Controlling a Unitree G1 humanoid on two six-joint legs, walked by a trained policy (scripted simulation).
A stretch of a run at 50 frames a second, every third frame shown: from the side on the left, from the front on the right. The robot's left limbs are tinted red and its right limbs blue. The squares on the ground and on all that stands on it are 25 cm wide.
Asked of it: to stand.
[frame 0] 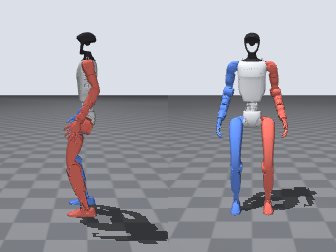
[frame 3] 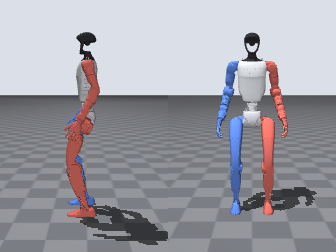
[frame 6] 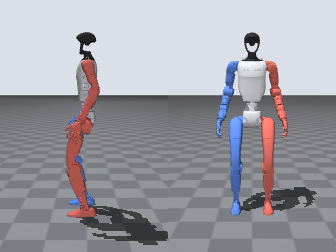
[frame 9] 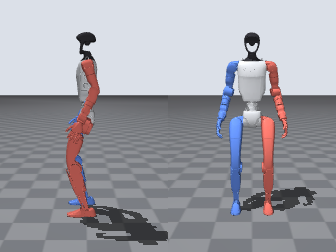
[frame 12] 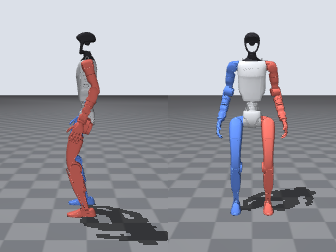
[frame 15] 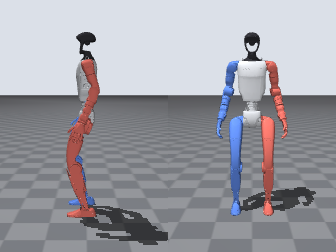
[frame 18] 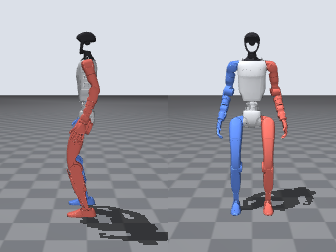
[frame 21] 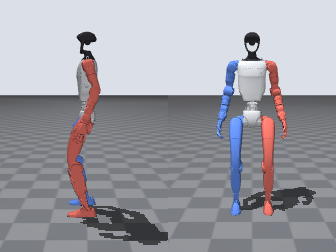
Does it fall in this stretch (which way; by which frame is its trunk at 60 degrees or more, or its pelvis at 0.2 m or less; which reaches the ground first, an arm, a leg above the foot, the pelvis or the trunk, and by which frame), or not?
no
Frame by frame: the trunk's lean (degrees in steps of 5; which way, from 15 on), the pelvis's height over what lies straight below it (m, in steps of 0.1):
0: 0, 0.8
3: 0, 0.8
6: 0, 0.8
9: 0, 0.8
12: 0, 0.8
15: 0, 0.8
18: 0, 0.8
21: 0, 0.8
